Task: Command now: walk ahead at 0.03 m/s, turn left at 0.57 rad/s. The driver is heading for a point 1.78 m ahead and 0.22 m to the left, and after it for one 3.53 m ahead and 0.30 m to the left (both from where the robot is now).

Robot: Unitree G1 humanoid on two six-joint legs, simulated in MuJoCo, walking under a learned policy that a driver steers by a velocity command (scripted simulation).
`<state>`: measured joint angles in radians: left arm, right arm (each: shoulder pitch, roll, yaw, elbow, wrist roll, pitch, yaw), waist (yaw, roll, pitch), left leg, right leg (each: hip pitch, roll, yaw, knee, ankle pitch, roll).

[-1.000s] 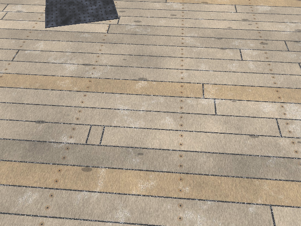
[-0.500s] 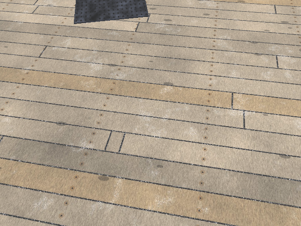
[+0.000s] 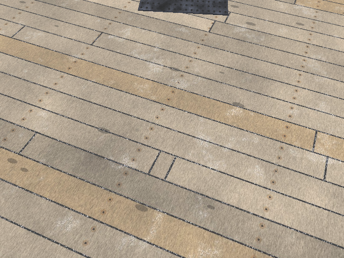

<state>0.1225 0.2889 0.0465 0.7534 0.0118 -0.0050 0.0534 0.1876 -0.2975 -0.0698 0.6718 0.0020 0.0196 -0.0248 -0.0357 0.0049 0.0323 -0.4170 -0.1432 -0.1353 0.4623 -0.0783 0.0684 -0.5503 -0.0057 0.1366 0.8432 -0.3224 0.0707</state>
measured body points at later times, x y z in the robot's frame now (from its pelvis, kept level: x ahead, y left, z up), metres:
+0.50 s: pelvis +0.03 -0.03 +0.01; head +0.05 -0.03 +0.46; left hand +0.07 +0.27 -0.10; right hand +0.25 -0.24 -0.09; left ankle -0.01 +0.09 -0.71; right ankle +0.06 -0.16 -0.73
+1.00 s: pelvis +0.22 +0.01 -0.01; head +0.25 +0.02 +0.43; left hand +0.38 +0.30 -0.09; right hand +0.27 -0.28 -0.13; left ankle -0.02 +0.08 -0.73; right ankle +0.37 -0.06 -0.73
